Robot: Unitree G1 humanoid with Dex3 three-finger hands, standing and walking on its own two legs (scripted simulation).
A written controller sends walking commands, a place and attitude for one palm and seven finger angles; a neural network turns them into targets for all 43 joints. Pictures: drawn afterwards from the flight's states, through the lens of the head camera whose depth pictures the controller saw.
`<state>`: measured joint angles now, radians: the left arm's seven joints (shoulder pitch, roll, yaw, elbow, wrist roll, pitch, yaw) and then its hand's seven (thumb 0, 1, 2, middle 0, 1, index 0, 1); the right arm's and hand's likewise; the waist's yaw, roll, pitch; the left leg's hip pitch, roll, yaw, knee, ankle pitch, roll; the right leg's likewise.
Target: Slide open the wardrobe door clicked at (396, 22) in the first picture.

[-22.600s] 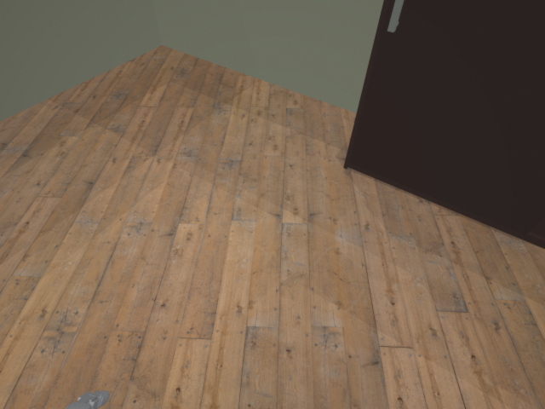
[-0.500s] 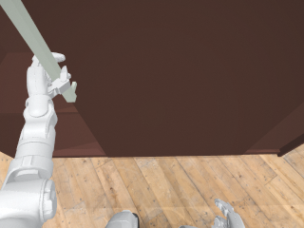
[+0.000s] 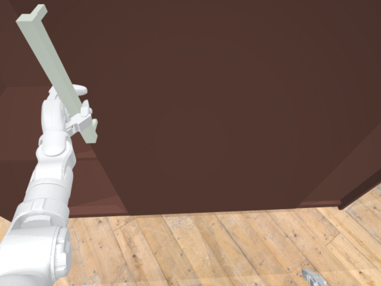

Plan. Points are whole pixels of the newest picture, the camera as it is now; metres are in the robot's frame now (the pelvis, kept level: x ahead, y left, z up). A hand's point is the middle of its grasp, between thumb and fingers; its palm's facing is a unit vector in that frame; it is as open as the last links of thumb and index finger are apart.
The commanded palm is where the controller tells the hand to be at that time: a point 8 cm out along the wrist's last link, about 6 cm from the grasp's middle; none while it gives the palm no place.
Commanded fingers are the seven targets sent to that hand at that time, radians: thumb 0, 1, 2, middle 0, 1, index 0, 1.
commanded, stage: loosen the grip on the handle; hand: left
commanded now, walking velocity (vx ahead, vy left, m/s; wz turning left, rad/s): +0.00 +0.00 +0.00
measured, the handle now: (70, 86) +0.47 +0.28 +0.15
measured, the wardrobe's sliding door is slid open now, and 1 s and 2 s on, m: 0.59 0.59 0.59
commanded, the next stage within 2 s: slip the hand off the handle in 0.64 s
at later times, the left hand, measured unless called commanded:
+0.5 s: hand (82, 117) +0.43 +0.26 +0.10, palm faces +0.34 -0.92 -0.17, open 12.8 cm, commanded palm +0.39 +0.30 +0.11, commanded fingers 0.00 -0.55 0.20 -0.28 -1.18 -0.28 -1.18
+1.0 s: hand (66, 119) +0.43 +0.30 +0.09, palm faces +0.38 -0.91 -0.17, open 14.3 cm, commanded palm +0.39 +0.34 +0.10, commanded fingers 0.00 -0.55 0.20 -0.25 -1.15 -0.25 -1.15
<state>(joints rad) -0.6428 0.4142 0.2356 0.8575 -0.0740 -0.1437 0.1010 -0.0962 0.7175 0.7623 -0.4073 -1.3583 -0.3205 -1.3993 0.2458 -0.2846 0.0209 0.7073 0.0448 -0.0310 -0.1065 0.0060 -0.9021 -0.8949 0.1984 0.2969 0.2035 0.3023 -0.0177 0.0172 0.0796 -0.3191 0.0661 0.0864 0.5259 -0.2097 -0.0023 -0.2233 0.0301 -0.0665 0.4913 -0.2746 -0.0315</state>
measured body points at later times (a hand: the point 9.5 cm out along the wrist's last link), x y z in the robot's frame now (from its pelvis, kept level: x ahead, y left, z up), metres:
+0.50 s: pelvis -0.01 +0.01 -0.01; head +0.02 +0.03 +0.44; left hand +0.41 +0.31 +0.11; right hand +0.05 -0.27 -0.11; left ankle +0.04 +0.12 -0.74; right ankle -0.01 -0.10 -0.74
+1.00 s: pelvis +0.01 +0.02 -0.01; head +0.04 +0.03 +0.44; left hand +0.40 +0.35 +0.11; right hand +0.12 -0.23 -0.11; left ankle +0.04 +0.12 -0.74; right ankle -0.01 -0.10 -0.74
